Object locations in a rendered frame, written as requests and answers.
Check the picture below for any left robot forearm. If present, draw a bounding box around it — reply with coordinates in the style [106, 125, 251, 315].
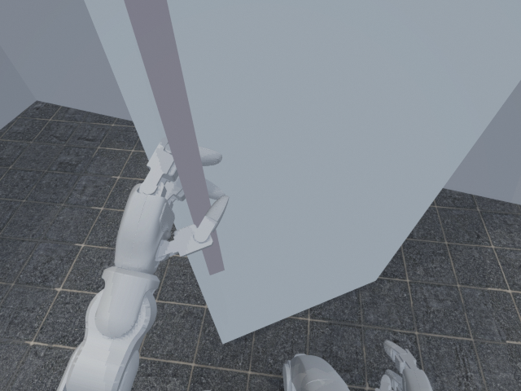
[56, 266, 160, 391]

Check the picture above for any fridge door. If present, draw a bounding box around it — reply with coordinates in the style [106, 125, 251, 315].
[84, 0, 521, 344]

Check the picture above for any right robot thigh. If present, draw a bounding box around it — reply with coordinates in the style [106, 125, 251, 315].
[282, 355, 350, 391]

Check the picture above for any left robot hand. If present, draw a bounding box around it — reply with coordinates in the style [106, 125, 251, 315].
[114, 137, 229, 275]

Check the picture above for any handle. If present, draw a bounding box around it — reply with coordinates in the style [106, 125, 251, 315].
[124, 0, 225, 275]

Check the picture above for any right robot hand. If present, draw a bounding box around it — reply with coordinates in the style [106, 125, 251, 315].
[375, 340, 433, 391]

